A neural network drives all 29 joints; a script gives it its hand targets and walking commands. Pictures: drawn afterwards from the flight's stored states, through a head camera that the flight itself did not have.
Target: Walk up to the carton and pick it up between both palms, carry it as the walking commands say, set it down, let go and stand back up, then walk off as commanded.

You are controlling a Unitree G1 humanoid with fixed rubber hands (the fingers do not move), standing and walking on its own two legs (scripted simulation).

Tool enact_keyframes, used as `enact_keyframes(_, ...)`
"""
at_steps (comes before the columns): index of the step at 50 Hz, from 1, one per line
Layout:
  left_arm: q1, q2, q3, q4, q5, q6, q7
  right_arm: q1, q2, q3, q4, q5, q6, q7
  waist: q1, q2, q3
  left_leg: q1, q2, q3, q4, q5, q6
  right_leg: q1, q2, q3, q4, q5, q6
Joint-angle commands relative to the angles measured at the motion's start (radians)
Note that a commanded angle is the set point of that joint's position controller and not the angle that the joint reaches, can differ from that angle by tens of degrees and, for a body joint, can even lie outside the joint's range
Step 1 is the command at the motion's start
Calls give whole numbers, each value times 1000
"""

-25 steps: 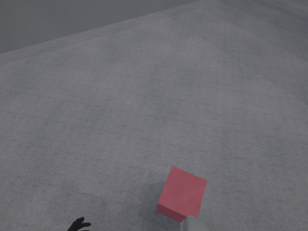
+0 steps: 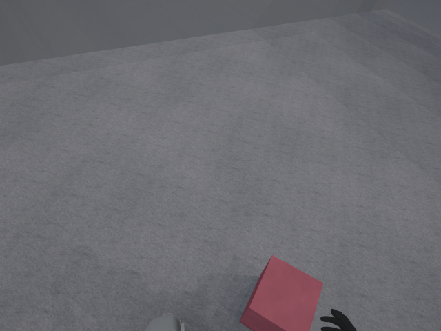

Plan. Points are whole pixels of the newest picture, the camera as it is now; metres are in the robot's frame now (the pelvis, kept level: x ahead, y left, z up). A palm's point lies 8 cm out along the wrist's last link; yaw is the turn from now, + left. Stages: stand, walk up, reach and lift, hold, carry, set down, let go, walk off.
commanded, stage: walk off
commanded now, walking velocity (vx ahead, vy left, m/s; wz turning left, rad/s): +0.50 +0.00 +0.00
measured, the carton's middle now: (278, 303) +0.32 -0.25 -0.62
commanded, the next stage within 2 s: none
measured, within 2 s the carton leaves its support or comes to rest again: rests again in 1.24 s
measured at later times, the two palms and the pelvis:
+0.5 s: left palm (157, 210) +0.39 +0.17 -0.10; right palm out of the picture +0.13 -0.21 -0.12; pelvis +0.24 -0.02 +0.02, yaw +1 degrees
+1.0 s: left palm (131, 189) +0.46 +0.26 -0.13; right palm (291, 159) +0.60 -0.19 -0.11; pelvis +0.50 +0.04 +0.02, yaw -1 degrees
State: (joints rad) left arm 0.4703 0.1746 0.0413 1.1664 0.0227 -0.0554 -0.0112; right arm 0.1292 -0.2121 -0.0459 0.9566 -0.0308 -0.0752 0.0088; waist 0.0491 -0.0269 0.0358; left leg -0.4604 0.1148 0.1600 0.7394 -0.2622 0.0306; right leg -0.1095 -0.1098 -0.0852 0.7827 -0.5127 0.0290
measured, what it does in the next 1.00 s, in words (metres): walks ahead: right foot, then left foot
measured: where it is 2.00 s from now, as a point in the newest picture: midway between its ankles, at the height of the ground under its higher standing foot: (217, 180)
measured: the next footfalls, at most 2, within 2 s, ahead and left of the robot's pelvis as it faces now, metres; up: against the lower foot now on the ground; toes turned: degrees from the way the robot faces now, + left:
right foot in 0.42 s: +0.32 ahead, -0.12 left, +0.00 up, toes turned -10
left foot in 0.88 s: +0.61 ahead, +0.14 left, +0.00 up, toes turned +10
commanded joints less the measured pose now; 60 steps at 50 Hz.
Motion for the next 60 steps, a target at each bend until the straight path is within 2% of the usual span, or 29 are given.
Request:
enact_keyframes(1, -168, 112, 27, -174, 4, -17, -1, 364, -170, -41, 101, 14, 18, -22, -149, 193, -27, 472, 325, -655, -524, -356, 104, -628, 12, 45, 583, 18, -48)
enact_keyframes(2, -217, 97, 33, -167, 11, -14, -7, 300, -158, -30, 73, 9, 3, -19, -140, 134, 51, 367, 271, -551, -532, -282, 62, -635, -6, 72, 573, 87, -57)
enact_keyframes(4, -159, 34, 23, -166, -9, 9, -13, 214, -143, -15, 40, 4, -10, -20, -68, 167, 67, 198, 235, -363, -541, -168, 37, -509, -35, 73, 486, 181, -48)
enact_keyframes(7, -120, -27, 3, -166, 1, 31, -4, 227, -71, -1, 71, 0, -13, -16, -37, 140, 72, 149, 195, -248, -559, -24, 50, -459, -37, 23, 444, 249, -51)
enact_keyframes(11, -293, 14, 9, -254, 1, 38, -13, 273, -35, 17, 94, 5, -23, -28, -39, 78, 108, 156, 168, -169, -596, 78, 95, -492, -52, 26, 238, 360, -19)
enact_keyframes(13, -379, 0, -1, -277, -5, 30, -21, 334, -4, 27, 121, 13, -27, -29, -71, 40, 105, 246, 132, -139, -580, 183, 80, -477, -29, -5, 37, 398, -13)
enact_keyframes(18, -439, 11, -3, -284, -14, 9, -9, 461, -81, 12, 188, 9, -16, -28, -132, 148, -8, 483, 151, -109, -432, 508, 92, -326, 58, -102, -263, 270, -14)
enact_keyframes(20, -302, 39, 7, -244, -5, -6, 1, 439, -60, 17, 186, 24, -11, -31, -49, 126, -64, 398, 128, -88, -269, 618, 64, -71, 80, -92, -361, 332, -43)
enact_keyframes(21, -123, 105, 28, -186, 5, -22, 10, 407, -46, 20, 172, 33, -14, -34, 31, 91, -158, 227, 86, -74, -86, 501, 25, 208, 6, 6, -345, 404, -86)
enact_keyframes(22, 89, 208, 60, -135, 20, -30, 22, 382, 3, 28, 130, 40, -20, -28, 111, -139, -304, -40, -7, -2, 247, 71, -25, 516, -285, 306, -330, 495, -171)
enact_keyframes(23, 155, 271, 76, -99, 2, -22, 26, 337, 33, 25, 86, 35, -17, -31, 120, -281, -262, -295, -72, -29, 454, -352, -25, 607, -405, 513, -418, 594, -259)
enact_keyframes(24, 108, 211, 76, -79, -6, -21, 27, 192, -53, 4, 47, 15, -8, -26, 126, -175, -199, -356, -4, -103, 529, -293, -12, 518, -339, 449, -423, 554, -259)
enact_keyframes(25, 14, 163, 62, -102, -2, -22, 22, 146, -86, -15, 54, 5, -7, -19, 85, -42, -64, -333, 27, -125, 521, -187, -7, 317, -273, 340, -480, 473, -196)
enact_keyframes(27, -100, 145, 40, -152, 7, -36, 22, 148, 2, -3, 60, 8, 5, -3, 9, 0, 59, -235, 65, -147, 450, -111, -27, 84, -236, 254, -570, 423, -162)
enact_keyframes(29, -117, 126, 39, -130, -6, -38, 23, 201, 47, -2, 64, -2, 26, 10, -46, -20, 64, -147, 70, -115, 392, -59, -40, -20, -204, 157, -619, 382, -155)
enact_keyframes(34, -109, 37, 4, -113, -11, -47, 17, 103, 38, -1, 4, 4, 53, 18, -81, -83, 139, -114, 50, -70, 138, 163, -64, -132, -118, -16, -662, 494, -161)
enact_keyframes(38, -81, 130, 21, -104, -4, -47, 5, -38, -5, 7, -50, 11, 44, 26, -38, -125, 117, -37, 21, -28, -115, 256, -50, -26, -126, -18, -628, 614, -131)
enact_keyframes(41, -28, 157, 24, -88, -2, -42, 9, -41, -58, -4, -49, 1, 30, 19, -35, -54, 22, 80, -12, -27, -175, 203, -10, 66, -156, 2, -487, 743, -123)
enact_keyframes(43, -33, 164, 20, -94, -8, -39, 13, 121, -112, -23, 6, -5, 11, 11, -117, 19, -88, 316, -71, 4, -204, 110, 31, 16, -113, -33, -217, 876, -108)
enact_keyframes(44, -17, 168, 25, -89, -12, -36, 16, 287, -153, -40, 60, -12, -3, 3, -182, 82, -153, 498, -13, -40, -233, 171, 58, -107, -63, -54, -14, 711, -91)
enact_keyframes(45, 35, 101, 12, -123, -22, -40, 10, 446, -279, -74, 96, -21, -7, -10, -210, 332, -279, 772, 293, -399, -263, 236, 142, -376, 64, -94, 354, 239, -44)
enact_keyframes(46, 20, 98, 15, -139, -32, -25, 12, 490, -299, -76, 122, -9, 9, -17, -191, 323, -302, 851, 366, -613, -385, 199, 209, -532, 117, -6, 544, -87, -33)
enact_keyframes(47, -106, 144, 23, -166, -15, -19, 11, 383, -235, -71, 116, 1, 13, -20, -181, 159, -219, 717, 302, -565, -425, -32, 185, -551, 20, 45, 549, -26, -56)
enact_keyframes(48, -175, 144, 32, -156, -8, -21, 8, 293, -182, -53, 88, 8, 3, -12, -158, 92, -75, 520, 257, -508, -474, -16, 122, -545, 1, 63, 555, 60, -49)
enact_keyframes(49, -185, 109, 42, -155, -8, -17, 1, 214, -185, -39, 59, 3, -10, -8, -120, 81, 10, 355, 224, -387, -489, 42, 72, -514, -13, 85, 538, 113, -52)
enact_keyframes(51, -118, 20, 18, -172, -11, 11, -2, 132, -149, -28, 45, 8, -9, -17, -43, 120, 53, 212, 208, -300, -555, -72, 55, -425, -47, 72, 416, 180, -45)
enact_keyframes(52, -94, 16, 20, -163, -4, 16, 0, 131, -135, -25, 52, 2, -9, -11, -33, 110, 39, 205, 196, -277, -556, -21, 56, -395, -38, 54, 417, 188, -45)
enact_keyframes(57, -225, 13, 17, -239, 7, 36, -13, 237, -30, 2, 97, 14, -27, -20, -34, 150, 87, 172, 151, -176, -626, 36, 91, -457, -70, 42, 270, 354, -25)
enact_keyframes(60, -366, 14, 9, -293, 3, 31, -20, 290, -44, 3, 114, 20, -28, -23, -75, 119, 111, 264, 140, -159, -635, 100, 96, -482, -64, 16, 41, 413, -3)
